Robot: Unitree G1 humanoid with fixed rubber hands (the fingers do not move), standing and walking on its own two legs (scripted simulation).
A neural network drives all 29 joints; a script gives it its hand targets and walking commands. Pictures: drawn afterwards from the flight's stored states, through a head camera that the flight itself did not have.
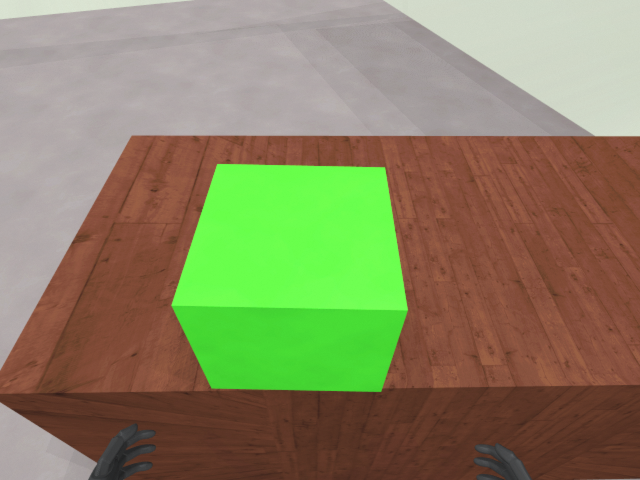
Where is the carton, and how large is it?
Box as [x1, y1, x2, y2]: [171, 164, 407, 391]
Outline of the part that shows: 217,164 171,305 211,387 380,391 407,310 384,167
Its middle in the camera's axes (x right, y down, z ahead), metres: -0.03 +0.05 +0.58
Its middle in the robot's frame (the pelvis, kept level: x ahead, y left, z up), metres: +0.43 +0.04 +0.01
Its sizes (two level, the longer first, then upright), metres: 0.253 0.253 0.222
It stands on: a pedestal, 0.67 m high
